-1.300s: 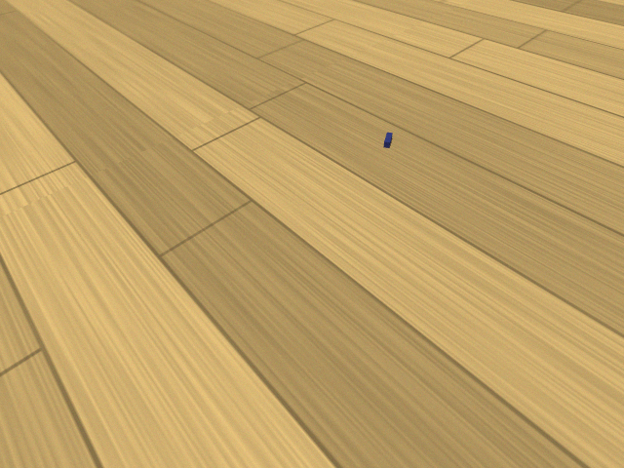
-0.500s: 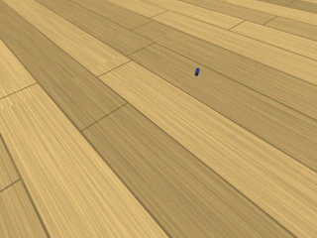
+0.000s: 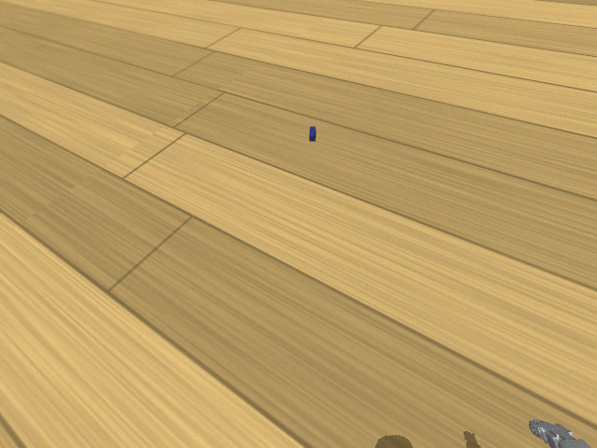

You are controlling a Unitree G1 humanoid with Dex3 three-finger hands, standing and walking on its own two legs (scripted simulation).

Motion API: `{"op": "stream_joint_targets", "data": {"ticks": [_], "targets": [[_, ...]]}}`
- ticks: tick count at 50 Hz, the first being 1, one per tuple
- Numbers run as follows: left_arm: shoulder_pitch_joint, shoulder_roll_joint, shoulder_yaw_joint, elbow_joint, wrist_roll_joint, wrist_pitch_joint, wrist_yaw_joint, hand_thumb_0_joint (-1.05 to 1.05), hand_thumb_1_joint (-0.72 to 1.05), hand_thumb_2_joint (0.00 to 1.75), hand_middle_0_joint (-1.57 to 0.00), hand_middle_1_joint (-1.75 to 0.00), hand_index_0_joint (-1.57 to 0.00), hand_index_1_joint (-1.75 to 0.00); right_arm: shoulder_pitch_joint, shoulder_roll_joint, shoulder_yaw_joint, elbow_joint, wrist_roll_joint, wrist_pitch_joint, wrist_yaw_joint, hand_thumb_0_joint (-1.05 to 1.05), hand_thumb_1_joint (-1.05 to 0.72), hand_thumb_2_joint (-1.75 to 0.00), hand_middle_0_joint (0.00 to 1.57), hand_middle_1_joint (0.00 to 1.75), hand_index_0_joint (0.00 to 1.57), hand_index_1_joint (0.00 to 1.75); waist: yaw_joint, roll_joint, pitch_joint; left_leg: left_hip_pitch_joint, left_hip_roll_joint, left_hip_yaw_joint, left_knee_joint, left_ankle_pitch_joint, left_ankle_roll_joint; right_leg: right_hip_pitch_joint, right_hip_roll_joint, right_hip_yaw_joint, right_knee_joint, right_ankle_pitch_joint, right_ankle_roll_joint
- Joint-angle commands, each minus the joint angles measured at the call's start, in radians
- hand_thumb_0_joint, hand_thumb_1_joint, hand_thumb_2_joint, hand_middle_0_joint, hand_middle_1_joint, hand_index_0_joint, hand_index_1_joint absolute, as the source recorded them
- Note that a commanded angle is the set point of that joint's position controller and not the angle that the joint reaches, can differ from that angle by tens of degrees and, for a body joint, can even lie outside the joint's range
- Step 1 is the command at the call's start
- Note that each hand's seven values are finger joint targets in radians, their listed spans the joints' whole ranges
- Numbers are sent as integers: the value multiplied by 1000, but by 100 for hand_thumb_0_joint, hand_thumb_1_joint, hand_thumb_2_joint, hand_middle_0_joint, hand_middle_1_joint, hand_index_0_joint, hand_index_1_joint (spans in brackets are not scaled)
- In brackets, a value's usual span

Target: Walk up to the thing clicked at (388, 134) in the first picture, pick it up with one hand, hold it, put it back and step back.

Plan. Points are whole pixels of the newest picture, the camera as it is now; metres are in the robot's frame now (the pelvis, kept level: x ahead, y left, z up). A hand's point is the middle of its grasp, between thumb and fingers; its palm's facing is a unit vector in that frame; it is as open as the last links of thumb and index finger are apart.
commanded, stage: walk up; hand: left
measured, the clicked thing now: (312, 133) +1.87 -0.03 -0.76
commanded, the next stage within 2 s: none
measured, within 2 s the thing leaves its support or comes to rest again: neither
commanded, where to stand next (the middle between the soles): +1.72 +0.35 m, yaw -97 degrees
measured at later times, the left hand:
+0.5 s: hand (191, 356) +0.31 +0.22 -0.12, palm faces -0.31 -0.84 -0.44, open 7.4 cm
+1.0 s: hand (256, 146) +0.90 +0.14 -0.12, palm faces -0.63 -0.58 -0.52, open 7.4 cm
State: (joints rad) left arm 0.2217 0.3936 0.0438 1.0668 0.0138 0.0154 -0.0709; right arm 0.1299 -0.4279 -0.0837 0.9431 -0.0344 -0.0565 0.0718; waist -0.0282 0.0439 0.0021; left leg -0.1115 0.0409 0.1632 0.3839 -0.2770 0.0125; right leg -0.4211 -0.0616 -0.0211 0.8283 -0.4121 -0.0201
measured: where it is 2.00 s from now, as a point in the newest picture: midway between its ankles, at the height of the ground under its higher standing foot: (303, 227)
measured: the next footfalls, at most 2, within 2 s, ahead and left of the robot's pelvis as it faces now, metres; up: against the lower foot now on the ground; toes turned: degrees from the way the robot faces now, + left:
right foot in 0.18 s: +0.16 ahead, -0.20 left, +0.00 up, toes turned -19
left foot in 0.64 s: +0.60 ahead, +0.03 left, +0.00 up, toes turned -26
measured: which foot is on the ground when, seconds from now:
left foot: down 0.00-0.20, up 0.22-0.62, down 0.64-1.00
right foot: up 0.00-0.16, down 0.18-0.64, up 0.66-1.00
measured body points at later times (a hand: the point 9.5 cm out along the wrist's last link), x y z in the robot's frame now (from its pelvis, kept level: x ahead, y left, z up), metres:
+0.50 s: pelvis +0.25 -0.04 +0.00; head +0.24 -0.09 +0.44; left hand +0.33 +0.26 -0.09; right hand +0.31 -0.39 -0.11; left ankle +0.47 +0.08 -0.67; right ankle +0.12 -0.18 -0.74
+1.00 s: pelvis +0.60 +0.00 -0.01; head +0.60 -0.03 +0.44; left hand +0.93 +0.17 -0.09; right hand +0.38 -0.27 -0.12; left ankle +0.56 +0.05 -0.74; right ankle +0.62 -0.15 -0.71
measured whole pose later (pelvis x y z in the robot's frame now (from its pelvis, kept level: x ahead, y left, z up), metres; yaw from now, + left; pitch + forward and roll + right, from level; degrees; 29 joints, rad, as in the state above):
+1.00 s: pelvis +0.60 +0.00 -0.01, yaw -41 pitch +0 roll +1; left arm 0.22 0.49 0.06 0.90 -0.03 -0.03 0.03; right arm 0.34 -0.45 -0.13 0.77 -0.05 0.02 0.09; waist -0.15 0.02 0.04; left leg -0.07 -0.09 0.28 0.41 -0.36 0.11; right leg -0.57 -0.07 -0.12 0.80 -0.18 -0.02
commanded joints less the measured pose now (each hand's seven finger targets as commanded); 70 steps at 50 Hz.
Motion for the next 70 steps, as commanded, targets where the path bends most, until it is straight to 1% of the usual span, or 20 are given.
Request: {"op": "stream_joint_targets", "data": {"ticks": [1,8,10,11,12,16,20,28,31,32,33,35,39,49,52,53,54,56,62,70], "targets": [[-80,260,69,-150,-15,-45,-27,0,90,90,-20,-30,-20,-30,-165,-286,-82,-130,-2,-35,7,0,-90,-90,20,30,20,30,50,95,-17,82,321,-208,-242,-328,153,-157,-132,14,46,48,18],[98,287,84,-83,-18,-59,-1,0,90,90,-20,-30,-20,-30,-204,-278,-71,-163,-15,-13,36,0,-90,-90,20,30,20,30,150,-75,19,-324,159,73,156,-368,110,357,-62,-148,-135,161,-26],[378,416,127,-24,-8,-71,48,0,90,90,-20,-30,-20,-30,-237,-177,-26,-219,-21,-7,51,0,-90,-90,20,30,20,30,278,-453,30,-717,-34,52,814,-412,19,538,-158,298,-394,-358,-125],[325,444,125,-49,-17,-71,56,0,90,90,-20,-30,-20,-30,-250,-208,-25,-257,4,-12,70,0,-90,-90,20,30,20,30,224,-438,47,-754,-66,-154,863,-350,-16,484,-306,826,-724,-557,-205],[212,469,117,-87,-20,-78,67,0,90,90,-20,-30,-20,-30,-263,-248,-28,-249,-4,-22,73,0,-90,-90,20,30,20,30,174,-330,97,-780,-9,-246,868,-314,-26,434,-382,970,-801,-603,-259],[48,375,89,-156,-32,-109,99,0,90,90,-20,-30,-20,-30,-158,-246,-22,-188,15,-7,66,0,-90,-90,20,30,20,30,42,-151,27,-653,86,-292,767,-73,-4,379,-250,509,-619,-139,-152],[5,354,80,-186,-35,-150,99,0,90,90,-20,-30,-20,-30,-131,-245,-35,-211,-7,33,88,0,-90,-90,20,30,20,30,-5,-160,123,-525,60,-227,599,115,-35,113,-127,291,-709,-111,-116],[106,368,99,-208,-13,-155,116,0,90,90,-20,-30,-20,-30,-196,-190,-44,-289,-16,39,106,0,-90,-90,20,30,20,30,10,-133,29,-320,60,-205,303,217,-52,164,-118,165,-574,289,-121],[9,362,91,-250,3,-137,128,0,90,90,-20,-30,-20,-30,134,-239,-94,-211,-16,48,92,0,-90,-90,20,30,20,30,-156,-118,-116,56,44,-203,258,132,1,100,-145,167,-229,471,-90],[31,312,74,-262,11,-132,129,0,90,90,-20,-30,-20,-30,346,-304,-130,-164,-18,45,70,0,-90,-90,20,30,20,30,-253,31,-217,305,55,-254,217,68,26,-29,-91,127,108,423,-45],[105,183,32,-261,11,-132,132,0,90,90,-20,-30,-20,-30,420,-364,-147,-159,-18,39,42,0,-90,-90,20,30,20,30,-265,297,-252,446,217,-485,116,-195,-10,-242,36,90,381,-159,-15],[290,202,23,-211,-26,-117,152,0,90,90,-20,-30,-20,-30,86,-430,-159,-235,26,25,12,0,-90,-90,20,30,20,30,-34,389,-192,241,359,-967,-250,-441,27,-331,50,168,620,-106,-90],[189,337,80,-153,-56,-87,121,0,90,90,-20,-30,-20,-30,-25,-230,-102,-275,-3,23,11,0,-90,-90,20,30,20,30,-16,177,-32,-48,181,-340,-134,-143,-37,-191,-61,89,347,162,-31],[-1,244,54,-234,-44,-58,102,0,90,90,-20,-30,-20,-30,78,-169,-88,-337,-32,42,18,0,-90,-90,20,30,20,30,-57,55,88,-107,111,-35,-110,282,-57,-25,-3,-163,-121,287,-6],[447,302,109,-122,-42,-57,135,0,90,90,-20,-30,-20,-30,-65,-191,-104,-417,-25,43,1,0,-90,-90,20,30,20,30,190,-35,-103,-351,31,47,439,844,-171,595,55,-213,-298,342,-54],[577,332,136,-90,-42,-55,160,0,90,90,-20,-30,-20,-30,-42,-163,-91,-426,-25,45,-6,0,-90,-90,20,30,20,30,264,-254,-138,-589,-43,-27,819,249,-170,799,-74,-10,-339,409,-129],[461,363,155,-136,-26,-52,187,0,90,90,-20,-30,-20,-30,103,-136,-71,-409,-33,55,-10,0,-90,-90,20,30,20,30,170,-303,-187,-761,-64,-175,1030,-318,-171,825,-320,374,-316,126,-238],[115,421,142,-286,-35,-65,226,0,90,90,-20,-30,-20,-30,154,-282,-111,-395,-20,92,-16,0,-90,-90,20,30,20,30,40,-119,-135,-795,5,-400,1329,-327,-165,525,-566,796,-572,-270,-383],[-55,375,109,-299,6,-133,191,0,90,90,-20,-30,-20,-30,146,-223,-82,-339,-28,116,54,0,-90,-90,20,30,20,30,-82,-55,79,-405,82,-256,755,29,-13,-124,-126,117,-496,-26,-130],[28,438,128,-275,29,-118,183,0,90,90,-20,-30,-20,-30,101,-220,-94,-323,-17,118,53,0,-90,-90,20,30,20,30,-62,-269,-46,-249,75,-157,480,-64,-10,-80,-148,138,-294,94,-135]]}}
